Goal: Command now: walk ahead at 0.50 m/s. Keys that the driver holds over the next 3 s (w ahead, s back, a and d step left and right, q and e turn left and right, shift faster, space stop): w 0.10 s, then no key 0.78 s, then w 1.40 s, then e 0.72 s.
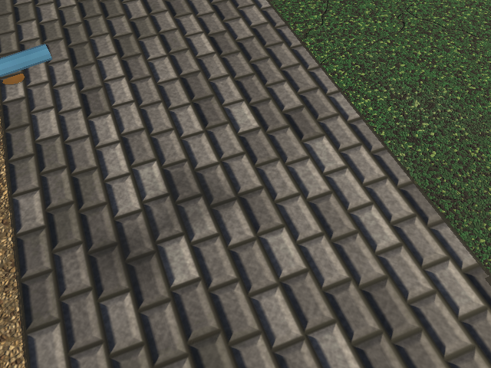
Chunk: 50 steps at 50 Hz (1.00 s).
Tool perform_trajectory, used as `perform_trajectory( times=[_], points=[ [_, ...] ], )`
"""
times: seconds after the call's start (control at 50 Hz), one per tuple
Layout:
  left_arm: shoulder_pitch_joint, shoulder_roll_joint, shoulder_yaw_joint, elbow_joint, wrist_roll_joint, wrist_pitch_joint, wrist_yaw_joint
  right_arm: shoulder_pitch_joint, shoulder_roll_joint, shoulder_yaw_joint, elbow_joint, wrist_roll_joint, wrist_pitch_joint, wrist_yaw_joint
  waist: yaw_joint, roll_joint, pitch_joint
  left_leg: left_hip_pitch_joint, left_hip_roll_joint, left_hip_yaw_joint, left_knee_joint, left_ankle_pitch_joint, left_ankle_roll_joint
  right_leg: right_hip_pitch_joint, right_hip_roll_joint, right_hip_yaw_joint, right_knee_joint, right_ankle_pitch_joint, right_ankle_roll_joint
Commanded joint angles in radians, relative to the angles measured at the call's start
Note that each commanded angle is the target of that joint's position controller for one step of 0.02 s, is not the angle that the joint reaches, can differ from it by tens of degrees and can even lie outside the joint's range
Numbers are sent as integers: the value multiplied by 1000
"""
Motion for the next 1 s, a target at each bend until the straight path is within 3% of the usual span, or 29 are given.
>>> perform_trajectory(
  times=[0.02,0.04,0.06,0.1,0.14,0.18,0.24,0.34,0.38,0.4,0.42,0.44,0.46,0.48,0.5,0.52,0.54,0.58,0.62,0.66,0.7,0.72,0.74,0.76,0.82,0.88,0.92,0.96,1.0],
  points=[
    [339,172,47,44,2,1,7,-18,-125,-15,-94,35,-61,11,149,-182,-255,-665,24,-102,565,-7,48,776,-355,624,-270,-113,-214],
    [245,143,35,22,3,2,7,-79,-128,-16,-109,32,-63,4,117,-91,-179,-628,78,-73,524,88,49,623,-316,488,-291,-4,-189],
    [190,116,27,16,9,2,2,-109,-117,-23,-114,15,-56,-2,87,-49,-116,-583,109,-62,458,144,44,492,-275,396,-325,77,-174],
    [174,86,19,29,17,-2,-4,-68,-76,-26,-105,8,-26,-5,37,-78,-88,-481,142,-64,378,201,40,375,-225,299,-385,114,-162],
    [195,110,23,51,20,-7,1,-57,-55,-29,-102,3,-7,-11,14,-64,-51,-462,133,-44,323,213,17,318,-215,219,-396,367,-176],
    [209,132,26,67,25,-3,14,-104,-51,-30,-122,-9,0,-16,8,-59,-37,-485,124,-30,222,277,-9,311,-204,145,-381,576,-174],
    [216,134,21,78,22,14,32,-199,-25,-21,-146,-14,2,-12,29,-78,-45,-426,98,-1,-13,433,-16,297,-156,50,-364,627,-134],
    [261,147,21,122,12,34,43,-308,-43,-20,-165,-11,8,-5,72,-95,-55,-351,55,0,-202,504,-6,375,-179,63,-313,540,-126],
    [245,147,23,133,4,43,46,-311,-64,-26,-168,-18,2,-1,61,-98,-60,-332,46,-3,-253,447,18,417,-197,92,-249,518,-116],
    [226,143,23,135,-4,47,49,-275,-72,-31,-155,-23,-4,0,34,-86,-74,-275,36,5,-325,486,33,424,-184,94,-198,476,-97],
    [247,133,21,141,-4,49,50,-226,-101,-42,-132,-30,-8,-3,21,-52,-100,-175,34,4,-401,643,51,420,-137,88,-131,422,-62],
    [276,118,15,138,14,45,53,-171,-159,-56,-118,-39,-10,-10,28,7,-165,-20,120,-72,-359,1023,81,357,-72,53,-22,290,-18],
    [429,25,-8,177,25,39,49,-148,-163,-53,-107,-44,-1,-16,94,163,-269,226,269,-206,-288,1226,216,175,-3,29,122,-81,38],
    [406,31,-13,186,20,51,52,-122,-81,-35,-97,-32,12,-12,47,200,-302,214,337,-307,-339,1129,288,130,20,47,229,-417,70],
    [327,77,-2,164,2,70,55,-140,-52,-22,-96,-26,15,-7,37,181,-257,151,331,-336,-395,896,285,77,8,78,307,-565,85],
    [278,94,4,152,-5,90,64,-185,-73,-24,-104,-28,17,-6,41,139,-219,80,316,-346,-440,671,258,50,-14,99,357,-555,90],
    [251,105,11,150,-1,110,72,-237,-85,-25,-118,-28,19,-9,50,110,-177,-7,305,-332,-483,511,235,50,-31,105,362,-511,98],
    [258,89,14,161,6,135,82,-334,-92,-26,-138,-33,27,-17,88,122,-125,-167,254,-271,-548,304,184,132,-52,101,285,-417,106],
    [283,56,9,187,9,137,86,-358,-83,-26,-134,-35,38,-23,101,130,-112,-255,198,-187,-563,228,157,238,-34,63,162,-305,100],
    [312,40,8,215,14,135,81,-347,-74,-25,-117,-19,46,-27,115,121,-115,-284,160,-134,-549,122,130,336,-8,22,5,-136,83],
    [297,61,9,212,35,139,75,-296,-52,-19,-89,-7,48,-27,101,81,-73,-307,125,-112,-537,-37,61,357,-33,43,-98,-93,48],
    [283,87,9,198,37,140,76,-283,-55,-20,-83,-13,49,-26,79,47,-35,-313,103,-97,-503,-46,33,322,-82,90,-157,-160,22],
    [260,128,19,212,24,134,75,-265,-42,-23,-87,-12,52,-30,36,-84,10,-216,37,-15,-473,41,8,153,-76,101,-185,-369,-1],
    [231,92,11,206,20,121,73,-275,-48,-23,-78,-20,52,-34,41,-99,30,-121,32,-5,-417,133,-1,69,-69,108,-236,-426,8],
    [208,80,9,209,20,91,73,-246,-49,-27,-54,-20,52,-39,29,-83,20,-73,34,-2,-370,264,23,88,-62,96,-240,-314,48],
    [260,67,5,228,15,82,73,-244,-37,-26,-38,-16,53,-33,45,-45,-2,-78,39,-3,-360,340,30,151,-52,82,-206,-218,45],
    [304,84,13,242,8,88,75,-232,-37,-28,-21,-8,56,-32,58,-63,-11,-103,1,38,-315,142,31,168,-50,92,-222,-388,14],
    [332,126,27,231,-2,89,78,-261,-46,-34,-29,0,49,-30,82,-102,46,-241,-34,77,-223,-23,34,194,-122,201,-288,-587,-54],
    [360,174,44,232,-13,69,79,-308,-21,-30,-52,9,21,-17,100,-177,112,-399,-18,79,-86,83,49,282,-280,407,-374,-613,-139]
  ],
)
